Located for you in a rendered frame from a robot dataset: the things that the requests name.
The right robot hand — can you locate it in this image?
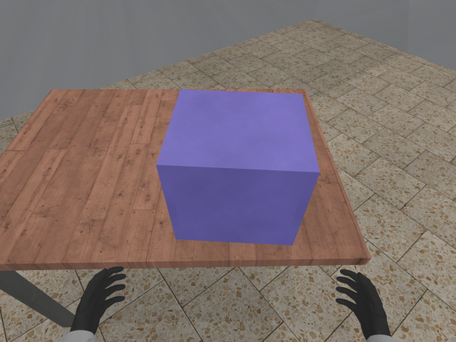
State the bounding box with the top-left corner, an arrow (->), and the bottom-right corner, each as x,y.
336,269 -> 391,340

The carton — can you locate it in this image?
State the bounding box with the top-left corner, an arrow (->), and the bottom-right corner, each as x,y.
156,89 -> 320,246

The left robot hand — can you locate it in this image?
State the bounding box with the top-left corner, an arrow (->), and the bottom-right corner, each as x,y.
70,266 -> 126,335

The table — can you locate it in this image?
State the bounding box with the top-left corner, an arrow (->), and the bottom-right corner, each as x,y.
0,89 -> 371,327

